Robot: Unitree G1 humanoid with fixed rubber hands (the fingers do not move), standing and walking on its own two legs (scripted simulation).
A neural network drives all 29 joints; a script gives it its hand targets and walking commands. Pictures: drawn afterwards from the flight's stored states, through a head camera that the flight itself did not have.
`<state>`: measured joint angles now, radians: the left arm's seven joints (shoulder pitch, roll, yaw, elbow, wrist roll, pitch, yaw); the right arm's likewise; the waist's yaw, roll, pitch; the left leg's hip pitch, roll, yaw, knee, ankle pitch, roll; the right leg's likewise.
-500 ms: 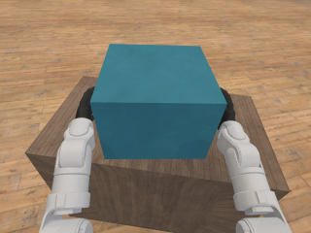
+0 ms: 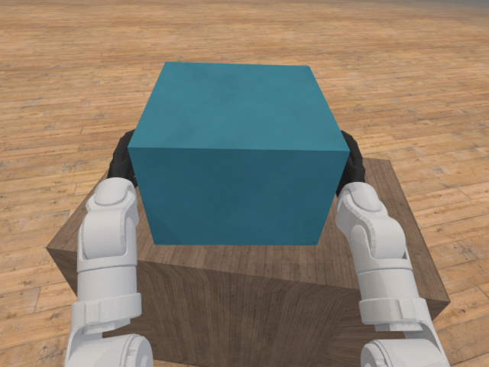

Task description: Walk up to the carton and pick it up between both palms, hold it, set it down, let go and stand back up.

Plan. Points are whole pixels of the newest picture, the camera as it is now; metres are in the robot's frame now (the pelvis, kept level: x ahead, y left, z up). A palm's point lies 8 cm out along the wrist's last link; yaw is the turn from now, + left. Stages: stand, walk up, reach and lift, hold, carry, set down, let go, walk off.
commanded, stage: hold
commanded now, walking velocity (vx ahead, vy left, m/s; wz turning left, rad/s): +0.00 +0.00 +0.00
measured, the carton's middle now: (237, 148) +0.40 +0.01 +0.20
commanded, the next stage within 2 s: none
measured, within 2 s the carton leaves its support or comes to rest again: neither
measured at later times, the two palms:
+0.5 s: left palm (116, 184) +0.34 +0.20 +0.17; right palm (335, 182) +0.34 -0.15 +0.18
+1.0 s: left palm (126, 189) +0.35 +0.19 +0.16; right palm (338, 184) +0.36 -0.16 +0.16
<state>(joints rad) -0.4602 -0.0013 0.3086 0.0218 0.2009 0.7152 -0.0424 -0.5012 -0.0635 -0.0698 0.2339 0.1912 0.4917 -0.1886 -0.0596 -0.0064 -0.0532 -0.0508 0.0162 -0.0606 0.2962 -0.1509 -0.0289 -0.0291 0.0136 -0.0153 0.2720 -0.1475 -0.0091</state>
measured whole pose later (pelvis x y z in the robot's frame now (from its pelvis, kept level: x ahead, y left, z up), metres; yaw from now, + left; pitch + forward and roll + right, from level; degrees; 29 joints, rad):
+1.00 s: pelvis +0.01 +0.01 +0.00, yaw +1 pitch -4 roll -1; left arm -0.40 0.02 0.21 0.00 0.15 0.69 0.04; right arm -0.48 -0.11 -0.05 0.27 0.24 0.41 -0.16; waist -0.07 -0.02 -0.03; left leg -0.10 0.01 -0.06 0.36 -0.19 -0.02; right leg -0.04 0.01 -0.03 0.26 -0.16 0.00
